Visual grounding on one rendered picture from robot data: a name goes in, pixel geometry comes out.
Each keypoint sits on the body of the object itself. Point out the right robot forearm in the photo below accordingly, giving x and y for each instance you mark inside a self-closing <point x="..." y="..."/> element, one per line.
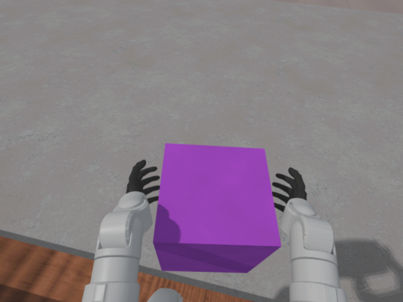
<point x="315" y="275"/>

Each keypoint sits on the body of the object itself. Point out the left robot hand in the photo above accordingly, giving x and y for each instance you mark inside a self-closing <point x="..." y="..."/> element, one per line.
<point x="136" y="183"/>

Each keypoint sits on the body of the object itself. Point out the right robot hand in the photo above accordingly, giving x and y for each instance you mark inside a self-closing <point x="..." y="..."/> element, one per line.
<point x="297" y="190"/>

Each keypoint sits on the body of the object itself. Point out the robot left thigh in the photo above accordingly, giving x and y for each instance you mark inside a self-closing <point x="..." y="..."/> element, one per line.
<point x="166" y="295"/>

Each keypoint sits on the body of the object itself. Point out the left robot forearm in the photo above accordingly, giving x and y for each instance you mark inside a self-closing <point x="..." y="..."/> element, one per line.
<point x="118" y="251"/>

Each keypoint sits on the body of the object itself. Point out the carton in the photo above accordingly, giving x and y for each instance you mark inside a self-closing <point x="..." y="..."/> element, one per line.
<point x="215" y="211"/>

